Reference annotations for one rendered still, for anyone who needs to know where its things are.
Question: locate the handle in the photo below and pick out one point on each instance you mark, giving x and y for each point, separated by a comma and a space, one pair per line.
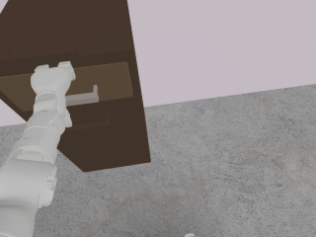
81, 99
86, 127
38, 57

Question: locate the cabinet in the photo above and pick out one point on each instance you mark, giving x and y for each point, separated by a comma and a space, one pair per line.
101, 31

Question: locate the drawer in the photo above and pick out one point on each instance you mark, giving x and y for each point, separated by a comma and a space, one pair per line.
112, 79

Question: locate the robot left hand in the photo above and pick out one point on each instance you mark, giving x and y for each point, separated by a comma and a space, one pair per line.
56, 79

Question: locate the left robot upper arm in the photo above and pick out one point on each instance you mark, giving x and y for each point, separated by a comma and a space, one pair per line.
25, 186

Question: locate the robot left forearm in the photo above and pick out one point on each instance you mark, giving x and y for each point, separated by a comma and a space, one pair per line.
42, 134

